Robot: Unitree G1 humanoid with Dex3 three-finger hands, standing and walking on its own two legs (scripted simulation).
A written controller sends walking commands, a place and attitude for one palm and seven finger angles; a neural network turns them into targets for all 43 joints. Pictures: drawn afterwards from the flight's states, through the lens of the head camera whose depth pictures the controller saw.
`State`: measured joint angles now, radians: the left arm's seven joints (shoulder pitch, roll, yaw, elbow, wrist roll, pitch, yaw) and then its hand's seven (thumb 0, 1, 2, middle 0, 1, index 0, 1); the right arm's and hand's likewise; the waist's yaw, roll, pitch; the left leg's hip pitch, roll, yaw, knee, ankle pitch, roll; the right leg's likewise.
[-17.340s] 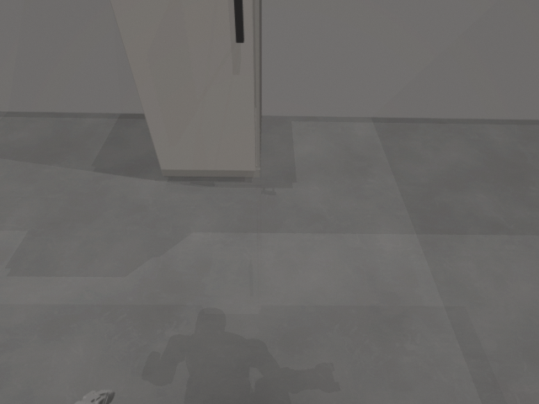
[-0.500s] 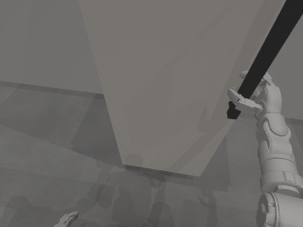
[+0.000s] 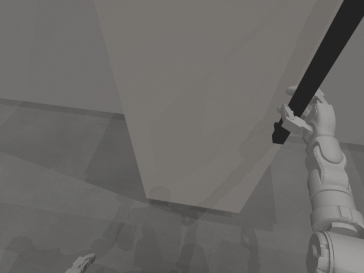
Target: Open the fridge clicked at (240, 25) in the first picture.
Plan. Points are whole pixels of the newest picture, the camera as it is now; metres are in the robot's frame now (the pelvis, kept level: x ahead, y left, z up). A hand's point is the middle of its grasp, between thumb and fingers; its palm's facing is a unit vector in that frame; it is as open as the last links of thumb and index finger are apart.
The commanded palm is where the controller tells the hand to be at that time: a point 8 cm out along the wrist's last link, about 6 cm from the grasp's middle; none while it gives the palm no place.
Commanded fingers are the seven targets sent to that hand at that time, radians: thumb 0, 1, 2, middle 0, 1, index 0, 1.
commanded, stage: grip the handle and tug to test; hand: right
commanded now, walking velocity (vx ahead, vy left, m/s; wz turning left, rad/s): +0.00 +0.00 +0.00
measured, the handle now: (316, 61) +0.49 -0.20 +0.24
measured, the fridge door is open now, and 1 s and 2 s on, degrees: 0 5 40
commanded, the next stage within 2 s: pull the door a little, standing still in 0.38 s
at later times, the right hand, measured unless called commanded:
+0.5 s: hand (288, 119) +0.43 -0.18 +0.13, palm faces +0.05 +1.00 +0.01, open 6.3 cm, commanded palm +0.39 -0.22 +0.13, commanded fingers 0.00 -0.90 -0.90 0.45 1.40 0.45 1.40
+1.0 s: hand (287, 133) +0.39 -0.17 +0.13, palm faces +0.05 +1.00 +0.00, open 6.6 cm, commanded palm +0.31 -0.21 +0.13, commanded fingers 0.00 -0.90 -0.90 0.45 1.40 0.45 1.40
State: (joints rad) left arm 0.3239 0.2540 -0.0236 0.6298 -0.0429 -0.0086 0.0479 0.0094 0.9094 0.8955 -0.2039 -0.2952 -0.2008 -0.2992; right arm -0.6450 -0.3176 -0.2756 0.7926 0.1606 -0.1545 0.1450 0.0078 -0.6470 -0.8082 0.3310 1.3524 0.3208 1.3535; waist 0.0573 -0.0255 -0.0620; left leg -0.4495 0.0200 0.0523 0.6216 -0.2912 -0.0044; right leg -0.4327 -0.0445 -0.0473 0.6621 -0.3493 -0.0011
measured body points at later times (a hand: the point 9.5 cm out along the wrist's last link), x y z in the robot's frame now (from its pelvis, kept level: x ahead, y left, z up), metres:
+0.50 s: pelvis +0.02 +0.00 +0.00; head +0.05 +0.00 +0.45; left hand +0.12 +0.25 -0.10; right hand +0.42 -0.23 +0.13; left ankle +0.01 +0.12 -0.72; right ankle -0.01 -0.12 -0.72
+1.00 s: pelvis +0.06 -0.01 +0.01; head +0.07 +0.00 +0.46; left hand +0.18 +0.24 -0.08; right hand +0.38 -0.22 +0.13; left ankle +0.01 +0.12 -0.72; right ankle -0.01 -0.12 -0.72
